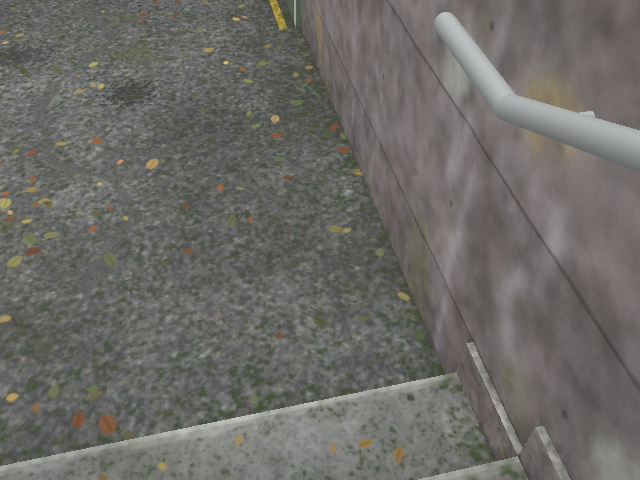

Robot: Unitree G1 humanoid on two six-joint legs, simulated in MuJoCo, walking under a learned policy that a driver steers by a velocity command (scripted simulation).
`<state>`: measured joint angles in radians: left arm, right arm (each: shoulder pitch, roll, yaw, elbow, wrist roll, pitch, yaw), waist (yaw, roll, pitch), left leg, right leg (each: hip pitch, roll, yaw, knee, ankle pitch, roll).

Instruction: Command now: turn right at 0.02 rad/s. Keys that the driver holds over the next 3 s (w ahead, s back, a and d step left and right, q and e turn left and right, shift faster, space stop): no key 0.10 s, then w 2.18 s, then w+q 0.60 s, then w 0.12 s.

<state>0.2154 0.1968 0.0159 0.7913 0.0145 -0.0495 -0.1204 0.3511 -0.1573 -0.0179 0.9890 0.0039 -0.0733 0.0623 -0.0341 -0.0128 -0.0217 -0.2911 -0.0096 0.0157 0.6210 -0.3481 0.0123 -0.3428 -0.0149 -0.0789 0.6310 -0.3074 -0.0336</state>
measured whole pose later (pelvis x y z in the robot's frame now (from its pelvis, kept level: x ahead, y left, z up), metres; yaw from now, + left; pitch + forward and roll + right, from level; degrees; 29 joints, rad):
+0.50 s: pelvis +0.10 +0.01 -0.01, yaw +1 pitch +0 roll -1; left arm 0.45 0.20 0.06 0.89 0.06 -0.12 -0.02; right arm 0.26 -0.22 -0.07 0.87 -0.06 -0.08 0.03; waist 0.04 0.02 -0.03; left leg -0.51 -0.02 -0.06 1.15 -0.48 0.09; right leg -0.17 0.03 -0.06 0.66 -0.49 -0.05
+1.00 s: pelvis +0.32 +0.11 -0.16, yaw +1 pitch +1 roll +2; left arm 0.28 0.20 -0.03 0.86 0.09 -0.07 -0.06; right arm 0.47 -0.16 0.02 1.06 -0.09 -0.12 0.04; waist -0.02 -0.05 -0.02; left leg -0.34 -0.09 0.09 0.64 -0.32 0.11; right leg -0.96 -0.10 0.06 1.44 0.04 -0.09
